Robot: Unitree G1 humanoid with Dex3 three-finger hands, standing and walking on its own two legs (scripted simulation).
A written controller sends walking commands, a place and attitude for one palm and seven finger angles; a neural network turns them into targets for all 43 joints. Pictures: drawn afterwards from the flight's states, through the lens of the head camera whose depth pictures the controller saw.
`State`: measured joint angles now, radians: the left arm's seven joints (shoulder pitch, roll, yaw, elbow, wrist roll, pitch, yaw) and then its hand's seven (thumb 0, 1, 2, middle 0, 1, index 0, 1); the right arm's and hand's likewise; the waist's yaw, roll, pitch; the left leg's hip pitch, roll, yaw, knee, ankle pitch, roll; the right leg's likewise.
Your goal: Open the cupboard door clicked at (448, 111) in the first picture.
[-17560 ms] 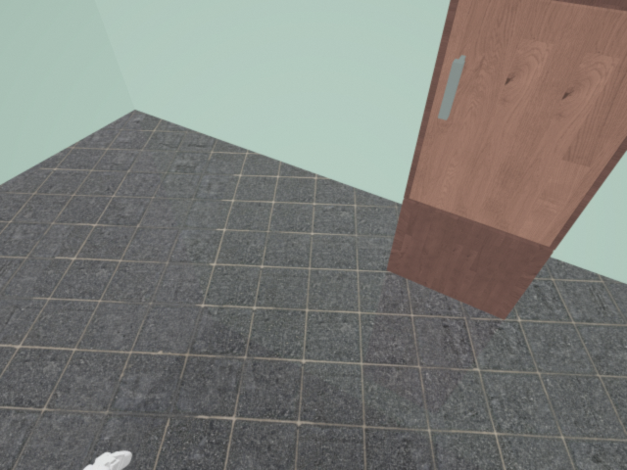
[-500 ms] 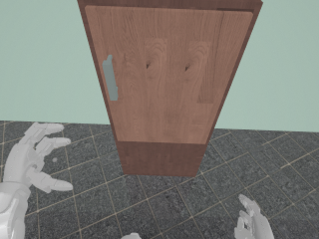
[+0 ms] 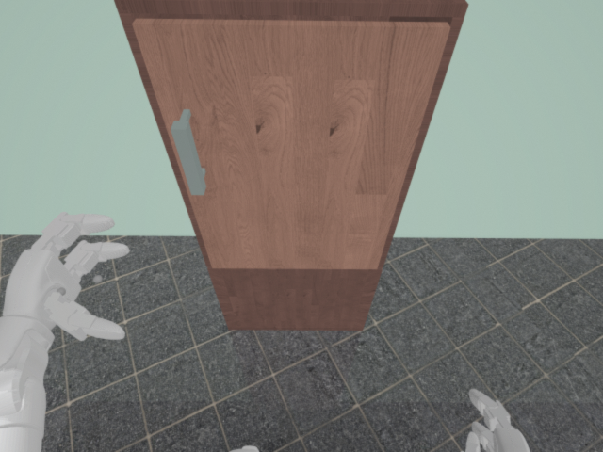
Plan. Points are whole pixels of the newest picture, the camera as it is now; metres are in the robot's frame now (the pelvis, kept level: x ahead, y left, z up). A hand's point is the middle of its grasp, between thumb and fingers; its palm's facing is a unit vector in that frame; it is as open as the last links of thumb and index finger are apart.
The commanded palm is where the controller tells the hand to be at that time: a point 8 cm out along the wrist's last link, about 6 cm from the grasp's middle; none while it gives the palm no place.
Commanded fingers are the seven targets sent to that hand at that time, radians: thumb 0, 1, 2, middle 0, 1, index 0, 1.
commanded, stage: raise the hand with hooked fingers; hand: left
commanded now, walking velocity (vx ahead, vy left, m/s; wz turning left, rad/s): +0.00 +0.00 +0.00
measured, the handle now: (192, 153) +0.55 +0.23 +0.08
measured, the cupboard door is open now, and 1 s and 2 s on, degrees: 0 0 0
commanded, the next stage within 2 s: move the hooked fingers beside the handle in 0.28 s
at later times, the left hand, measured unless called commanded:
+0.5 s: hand (103, 272) +0.30 +0.27 +0.10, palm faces +0.09 -1.00 +0.00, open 14.0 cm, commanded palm +0.28 +0.32 +0.10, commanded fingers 0.00 -0.50 0.30 -0.30 -1.20 -0.30 -1.20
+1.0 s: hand (119, 225) +0.38 +0.28 +0.09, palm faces +0.07 -1.00 +0.01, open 14.0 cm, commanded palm +0.35 +0.33 +0.09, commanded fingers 0.00 -0.50 0.30 -0.30 -1.20 -0.30 -1.20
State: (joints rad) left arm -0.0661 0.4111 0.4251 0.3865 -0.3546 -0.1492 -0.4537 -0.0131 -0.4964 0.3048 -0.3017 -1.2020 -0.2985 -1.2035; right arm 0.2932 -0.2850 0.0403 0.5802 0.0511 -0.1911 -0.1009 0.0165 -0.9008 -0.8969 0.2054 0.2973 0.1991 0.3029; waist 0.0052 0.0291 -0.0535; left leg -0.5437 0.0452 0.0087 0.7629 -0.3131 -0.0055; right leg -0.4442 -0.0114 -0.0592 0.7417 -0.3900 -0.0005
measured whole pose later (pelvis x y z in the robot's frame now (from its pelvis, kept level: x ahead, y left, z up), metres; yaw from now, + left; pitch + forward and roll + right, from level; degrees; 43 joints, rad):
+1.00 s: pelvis +0.00 +0.01 -0.01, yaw -1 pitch +9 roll -2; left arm -0.41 0.48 0.46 0.74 -0.28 -0.24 -0.44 -0.01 -0.50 0.30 -0.30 -1.20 -0.30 -1.20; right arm 0.34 -0.28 0.04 0.61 0.04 -0.10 -0.09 0.01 -0.90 -0.90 0.21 0.30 0.20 0.30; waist -0.03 0.01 -0.05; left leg -0.65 0.05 0.02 0.82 -0.34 0.00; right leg -0.55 -0.01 -0.04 0.79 -0.40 0.01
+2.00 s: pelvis +0.00 +0.01 -0.03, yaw -3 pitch +18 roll -3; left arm -0.90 0.76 0.54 1.24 -0.13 -0.32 -0.44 -0.01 -0.50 0.30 -0.30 -1.20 -0.30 -1.20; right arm 0.40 -0.29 0.05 0.62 0.02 0.04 -0.07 0.01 -0.90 -0.90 0.21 0.30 0.20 0.30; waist -0.16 0.01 -0.07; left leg -0.88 0.09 0.00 0.95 -0.37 0.00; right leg -0.77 0.03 -0.05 0.89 -0.42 0.00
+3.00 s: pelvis +0.00 +0.01 -0.03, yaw -2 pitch +17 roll -4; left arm -0.88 0.70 0.47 1.21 -0.14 -0.33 -0.41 -0.01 -0.50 0.30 -0.30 -1.20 -0.30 -1.20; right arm 0.39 -0.29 0.05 0.62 0.02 0.06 -0.06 0.01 -0.90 -0.90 0.21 0.30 0.20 0.30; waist -0.14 0.01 -0.08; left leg -0.89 0.08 -0.01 0.96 -0.37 0.00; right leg -0.77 0.02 -0.06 0.89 -0.43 0.00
